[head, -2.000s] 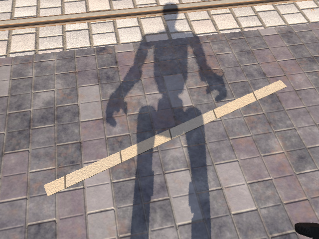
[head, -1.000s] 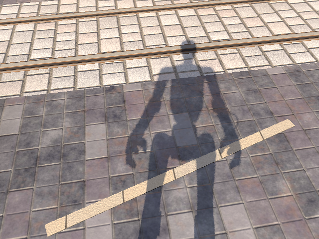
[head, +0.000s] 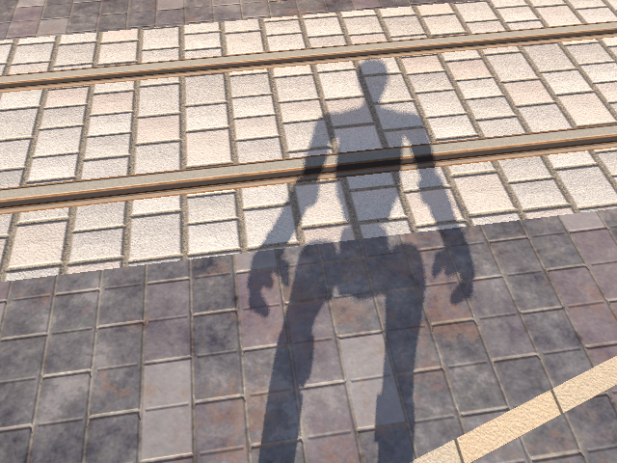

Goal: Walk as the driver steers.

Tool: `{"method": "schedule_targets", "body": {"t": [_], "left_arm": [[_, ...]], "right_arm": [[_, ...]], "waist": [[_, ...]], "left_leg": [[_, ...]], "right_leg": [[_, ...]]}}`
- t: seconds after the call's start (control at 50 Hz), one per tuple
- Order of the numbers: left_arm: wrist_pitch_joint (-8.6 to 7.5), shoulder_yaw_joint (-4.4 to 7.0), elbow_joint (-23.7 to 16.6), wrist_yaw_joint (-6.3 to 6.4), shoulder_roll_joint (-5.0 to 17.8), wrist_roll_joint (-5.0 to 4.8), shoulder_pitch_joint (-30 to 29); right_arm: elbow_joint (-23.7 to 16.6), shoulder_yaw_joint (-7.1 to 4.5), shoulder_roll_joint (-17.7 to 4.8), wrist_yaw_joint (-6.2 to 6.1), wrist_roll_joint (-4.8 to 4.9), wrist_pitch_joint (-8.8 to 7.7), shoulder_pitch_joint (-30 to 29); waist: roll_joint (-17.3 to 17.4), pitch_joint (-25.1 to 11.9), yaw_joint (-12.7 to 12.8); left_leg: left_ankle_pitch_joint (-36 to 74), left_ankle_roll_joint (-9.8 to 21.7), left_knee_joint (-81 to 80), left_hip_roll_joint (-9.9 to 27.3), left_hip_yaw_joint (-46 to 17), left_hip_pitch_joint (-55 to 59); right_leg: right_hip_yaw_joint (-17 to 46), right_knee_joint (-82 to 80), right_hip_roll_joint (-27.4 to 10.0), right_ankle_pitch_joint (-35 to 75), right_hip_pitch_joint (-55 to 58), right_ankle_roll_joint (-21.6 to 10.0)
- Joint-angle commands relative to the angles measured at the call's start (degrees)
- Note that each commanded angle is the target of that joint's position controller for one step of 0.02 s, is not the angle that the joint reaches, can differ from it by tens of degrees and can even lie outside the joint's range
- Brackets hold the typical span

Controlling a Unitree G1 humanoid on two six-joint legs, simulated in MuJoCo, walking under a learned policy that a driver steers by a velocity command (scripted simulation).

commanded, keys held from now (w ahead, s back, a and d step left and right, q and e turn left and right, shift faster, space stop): w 0.16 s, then w+e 0.22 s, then e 0.60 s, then no key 0.02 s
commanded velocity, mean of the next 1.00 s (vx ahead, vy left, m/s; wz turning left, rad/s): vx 0.30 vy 0.00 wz -0.36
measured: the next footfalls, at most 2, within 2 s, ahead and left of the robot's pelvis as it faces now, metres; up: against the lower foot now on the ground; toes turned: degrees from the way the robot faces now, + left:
left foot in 0.32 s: +0.38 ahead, +0.16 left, +0.00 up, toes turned -1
right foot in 0.78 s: +0.49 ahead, -0.09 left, +0.00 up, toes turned -20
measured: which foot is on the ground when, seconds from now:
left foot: up 0.00-0.30, down 0.32-0.78, up 0.80-1.00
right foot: down 0.00-0.34, up 0.36-0.76, down 0.78-1.00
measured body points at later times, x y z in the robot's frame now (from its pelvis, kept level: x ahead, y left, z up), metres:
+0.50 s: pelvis +0.29 +0.07 +0.00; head +0.32 +0.08 +0.45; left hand +0.38 +0.34 -0.14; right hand +0.36 -0.21 -0.12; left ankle +0.34 +0.16 -0.74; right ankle +0.24 -0.08 -0.66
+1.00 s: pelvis +0.42 +0.02 -0.01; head +0.46 -0.02 +0.44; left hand +0.66 +0.23 -0.10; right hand +0.46 -0.30 -0.13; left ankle +0.49 +0.18 -0.67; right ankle +0.46 -0.08 -0.74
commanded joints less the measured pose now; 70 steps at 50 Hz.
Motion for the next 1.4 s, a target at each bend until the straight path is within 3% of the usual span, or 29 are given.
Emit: {"method": "schedule_targets", "body": {"t": [0.02,0.12,0.2,0.26,0.3,0.32,0.34,0.36,0.38,0.42,0.44,0.52,0.6,0.7,0.76,0.78,0.8,0.82,0.84,0.86,0.88,0.92,1.02,1.18,1.22,1.26,1.3,1.34,1.4], "left_arm": [[-1.14,1.33,-2.82,1.0,7.71,-0.03,-1.62],[-0.39,1.54,-1.32,2.33,8.99,-0.72,3.43],[0.6,1.69,1.08,2.42,9.0,-1.41,8.71],[1.7,2.35,1.15,2.87,10.24,-1.63,8.53],[2.21,2.3,0.22,2.91,10.23,-1.41,6.37],[2.2,1.35,-1.0,2.87,7.91,-0.67,5.99],[1.36,-0.49,-2.1,2.49,1.01,-0.59,12.18],[0.42,-0.46,-1.65,2.49,2.15,-1.59,12.49],[0.04,1.27,-2.76,2.57,8.06,-3.15,7.8],[0.57,1.94,-3.79,3.49,8.02,-2.54,3.24],[1.48,2.43,-3.49,3.74,6.93,-2.07,4.56],[4.65,2.5,-5.92,3.68,3.42,-1.64,4.8],[4.9,2.08,-9.41,2.29,2.77,-0.87,-1.23],[5.63,2.78,-13.6,0.18,5.02,-0.59,-6.54],[5.59,3.95,-13.9,-0.32,7.07,-0.6,-2.16],[5.23,5.35,-12.92,0.4,10.4,-0.32,2.51],[5.27,7.02,-13.42,1.98,17.04,0.08,5.18],[5.12,6.62,-15.2,1.88,19.28,1.37,3.39],[4.8,5.53,-16.27,1.17,15.06,0.59,1.95],[4.39,5.01,-16.91,1.21,13.28,-0.12,-1.73],[4.52,4.79,-17.11,1.66,12.07,-0.98,-4.51],[5.29,4.3,-17.86,2.74,10.87,-0.61,-7.1],[5.59,4.51,-18.41,4.23,11.59,-0.29,-6.08],[6.74,2.8,-17.76,4.13,9.55,0.32,-6.89],[6.97,1.97,-16.81,4.28,7.93,-0.15,-4.98],[6.3,1.6,-18.31,3.99,5.55,0.18,-2.51],[5.97,3.0,-18.0,4.04,10.34,0.13,-7.15],[6.8,3.03,-16.82,4.3,8.75,0.3,-6.77],[6.92,1.56,-15.32,4.07,4.09,-0.33,-6.08]], "right_arm": [[-2.87,-0.67,-2.84,-0.37,-0.78,0.72,1.13],[-6.27,0.0,-1.71,0.59,-0.84,-0.13,-9.64],[-8.99,0.39,-2.2,1.64,-0.22,-0.48,-16.43],[-9.9,-0.33,-4.7,2.39,-0.09,-1.29,-15.45],[-7.36,-2.09,-7.98,2.13,-0.11,-1.75,-5.37],[-4.86,-3.43,-11.38,1.6,-0.85,-1.88,5.41],[-3.38,-4.99,-17.02,1.23,-1.77,-1.34,13.04],[-3.25,-3.77,-12.97,1.42,-1.47,-1.06,13.7],[-3.94,-2.51,-8.82,1.29,-1.17,-1.14,9.29],[-5.73,-1.21,-4.88,1.29,-1.71,-1.34,-0.58],[-5.86,-0.9,-3.79,1.35,-2.25,-1.58,-2.99],[-5.21,-1.59,-5.44,0.44,-2.71,-1.51,-5.36],[-5.33,-2.23,-7.77,-1.5,-2.12,0.1,-5.65],[-4.99,-2.96,-9.95,-2.13,-0.3,2.45,-4.08],[-5.89,-3.39,-10.23,-2.47,0.76,3.83,-5.49],[-5.43,-3.11,-8.89,-2.23,0.21,4.11,-2.45],[-7.33,-2.03,-6.02,-1.72,-2.35,3.9,-2.31],[-8.94,-1.23,-4.19,-0.96,-3.08,3.65,0.62],[-8.09,-1.96,-7.13,-0.32,-1.45,3.71,-1.86],[-8.95,-2.14,-7.49,-0.29,-0.13,3.77,-4.52],[-8.27,-2.27,-7.02,-1.06,-0.64,4.06,-5.19],[-8.55,-2.85,-8.01,-1.92,-1.69,4.89,-5.68],[-8.47,-2.06,-5.31,-2.36,-1.4,5.01,-4.52],[-8.34,-1.66,-5.68,-0.8,-0.9,4.06,-3.15],[-7.46,-1.6,-6.12,0.02,-1.76,3.46,-0.38],[-7.71,-2.34,-12.08,-0.09,-3.68,3.62,-2.48],[-9.31,-1.4,-7.88,-0.35,-3.57,2.93,-5.71],[-8.87,-1.5,-8.53,-0.65,-1.94,2.54,-5.79],[-7.36,-1.13,-7.16,-0.58,-1.42,3.31,-4.81]], "waist": [[-4.02,0.37,-2.34],[-4.13,1.59,0.91],[-4.07,3.03,2.93],[-5.41,1.77,0.6],[-6.13,-4.26,-5.14],[-4.57,-12.61,-9.39],[7.78,-22.21,-8.22],[13.14,-26.2,-8.6],[8.89,-17.19,-8.14],[3.14,-6.46,-4.47],[4.22,-4.75,-2.12],[4.15,-2.65,1.18],[2.94,-3.59,-0.32],[2.65,-4.06,-1.54],[2.01,-5.68,1.59],[-2.57,-8.52,3.15],[-15.03,-11.87,2.57],[-19.62,-20.32,-1.08],[-9.83,-21.48,1.42],[-7.7,-15.67,0.5],[-3.39,-11.57,-0.79],[-6.19,-8.87,-2.45],[-8.0,-10.96,-2.09],[-10.53,-8.72,-1.28],[-8.04,-7.83,-2.63],[12.04,-5.09,2.42],[9.65,-4.61,-0.89],[8.29,-4.27,-1.22],[7.16,-5.17,-1.47]], "left_leg": [[6.42,-1.7,-6.77,3.76,-1.71,-5.39],[22.6,-2.87,-26.68,0.55,1.69,-3.57],[22.0,-2.45,-33.47,-1.15,1.35,-4.11],[16.12,-1.08,-37.09,-2.28,0.27,-1.03],[13.24,0.88,-38.91,-4.69,2.33,13.79],[13.69,3.62,-35.63,-0.05,-1.6,30.61],[5.49,11.4,-37.26,15.01,-23.92,54.68],[-1.31,13.27,-45.36,18.71,-38.18,56.13],[-4.1,10.15,-46.82,16.54,-30.48,48.82],[15.54,7.61,-49.15,12.92,-14.87,31.54],[24.48,6.73,-49.75,11.1,-8.76,25.95],[39.2,8.23,-51.9,9.27,3.36,18.41],[38.63,8.12,-51.76,7.99,10.32,19.76],[37.19,6.76,-46.06,10.91,10.99,27.59],[41.55,3.47,-33.91,9.72,12.48,28.68],[36.7,0.18,-23.51,5.75,13.99,25.5],[9.71,-4.24,-5.89,0.18,15.27,11.6],[-26.34,-6.58,8.89,-9.78,6.14,-2.46],[-23.61,-5.6,12.2,-7.16,-2.03,-4.85],[-18.52,-4.53,10.65,-5.7,-2.02,-7.02],[-13.75,-4.6,6.74,-4.05,-1.86,-7.23],[-8.21,-5.07,1.64,-3.76,-1.67,-2.17],[-3.9,-7.01,-10.3,-5.25,-1.87,1.06],[-0.89,-5.57,-28.71,-5.43,0.45,12.19],[8.76,-2.85,-41.52,-3.99,-0.18,20.3],[19.55,8.27,-46.57,12.9,-18.51,19.33],[16.11,10.63,-47.86,11.85,-18.12,16.39],[20.74,9.1,-46.1,9.82,-14.75,20.0],[29.89,7.18,-42.73,5.81,-8.81,22.2]], "right_leg": [[14.62,-13.92,-17.0,4.24,-0.73,-10.14],[7.7,-14.09,-13.63,7.32,0.84,-7.04],[8.97,-11.18,-16.18,7.89,7.88,-6.68],[12.06,-6.11,-18.84,12.12,13.06,-5.52],[10.87,4.87,-16.23,24.2,11.65,-3.59],[8.75,18.77,-12.79,19.63,3.68,-1.78],[3.39,41.32,-3.63,-1.33,-19.67,3.09],[10.18,51.42,-2.12,-25.93,-27.23,3.05],[11.98,55.7,-5.47,-23.03,-31.61,2.23],[9.73,52.33,-9.61,-15.07,-28.21,2.67],[10.03,50.05,-11.04,-13.25,-24.01,3.1],[7.46,43.6,-11.01,-7.83,-20.95,4.92],[4.11,28.23,-10.34,3.96,-17.98,5.36],[2.29,19.87,-8.74,1.22,-17.56,3.31],[-0.61,12.12,-5.09,0.03,-10.65,-0.07],[1.22,6.92,-3.85,12.11,-1.72,-2.31],[18.36,7.45,-15.83,42.13,9.93,-7.31],[39.59,6.09,-26.77,44.03,20.6,-20.29],[36.02,3.54,-24.93,33.89,18.21,-18.67],[29.86,2.33,-22.16,26.02,12.85,-15.37],[26.11,1.1,-18.9,17.25,7.85,-11.78],[23.0,-0.88,-15.56,10.71,-1.19,-9.61],[22.19,-0.58,-14.12,8.76,-1.55,-9.28],[24.84,1.8,-13.7,0.43,-4.1,-7.09],[22.91,5.25,-10.61,-0.68,-6.92,-3.01],[10.62,17.16,0.71,-18.79,-14.67,3.19],[10.67,26.33,-1.94,-20.52,-11.74,5.3],[10.54,29.62,-3.22,-19.99,-13.9,7.06],[7.46,20.55,-4.14,-17.36,-8.87,8.21]]}}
